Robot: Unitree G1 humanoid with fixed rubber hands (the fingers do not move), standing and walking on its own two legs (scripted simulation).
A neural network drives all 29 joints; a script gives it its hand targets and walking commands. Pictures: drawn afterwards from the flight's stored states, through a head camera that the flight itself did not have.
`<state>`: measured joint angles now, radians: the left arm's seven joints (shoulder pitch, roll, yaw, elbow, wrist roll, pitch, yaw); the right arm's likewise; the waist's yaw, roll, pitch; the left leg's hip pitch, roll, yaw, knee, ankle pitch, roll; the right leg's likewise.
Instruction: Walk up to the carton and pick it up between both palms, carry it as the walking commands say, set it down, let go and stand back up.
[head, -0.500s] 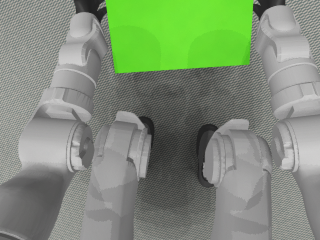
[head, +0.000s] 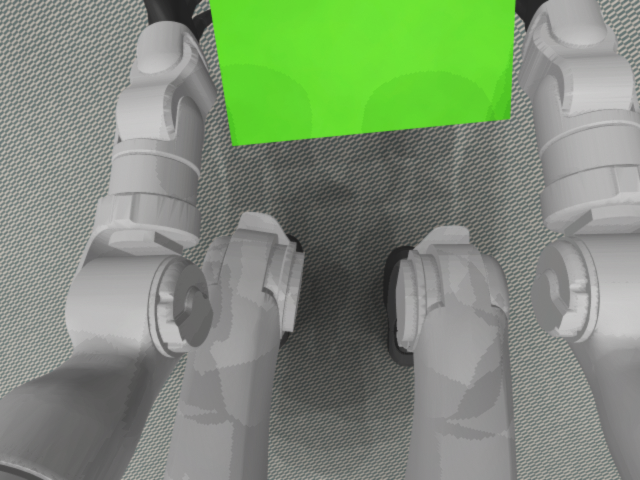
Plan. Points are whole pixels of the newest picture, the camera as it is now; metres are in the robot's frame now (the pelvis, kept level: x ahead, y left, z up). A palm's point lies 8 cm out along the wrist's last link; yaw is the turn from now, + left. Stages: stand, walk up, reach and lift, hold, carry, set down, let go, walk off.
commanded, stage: reach and lift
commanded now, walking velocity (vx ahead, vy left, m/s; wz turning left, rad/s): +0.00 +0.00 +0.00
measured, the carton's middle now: (357, 40) +0.53 +0.00 -0.21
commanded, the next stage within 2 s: none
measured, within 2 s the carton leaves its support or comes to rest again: neither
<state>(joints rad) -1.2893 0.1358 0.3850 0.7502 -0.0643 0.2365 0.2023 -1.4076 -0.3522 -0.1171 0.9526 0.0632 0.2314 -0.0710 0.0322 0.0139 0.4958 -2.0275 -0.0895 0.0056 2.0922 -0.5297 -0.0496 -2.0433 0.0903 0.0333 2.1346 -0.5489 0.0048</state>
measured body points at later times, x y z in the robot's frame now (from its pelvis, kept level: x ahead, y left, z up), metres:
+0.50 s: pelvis -0.01 +0.00 +0.04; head +0.33 -0.02 +0.32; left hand +0.52 +0.17 -0.07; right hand +0.55 -0.16 -0.08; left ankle +0.14 +0.12 -0.37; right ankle +0.13 -0.11 -0.37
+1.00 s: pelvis -0.01 +0.00 +0.10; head +0.31 -0.02 +0.40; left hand +0.50 +0.18 +0.00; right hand +0.53 -0.15 -0.01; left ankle +0.14 +0.12 -0.37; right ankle +0.13 -0.11 -0.37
